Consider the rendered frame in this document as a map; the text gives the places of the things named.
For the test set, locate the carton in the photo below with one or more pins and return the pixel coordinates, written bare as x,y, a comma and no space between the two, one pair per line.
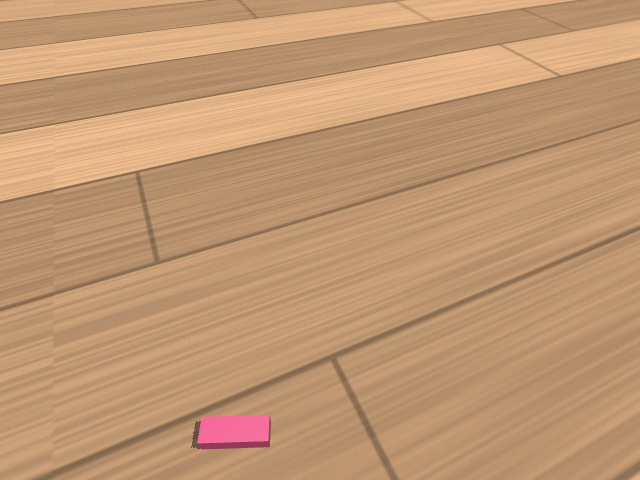
225,432

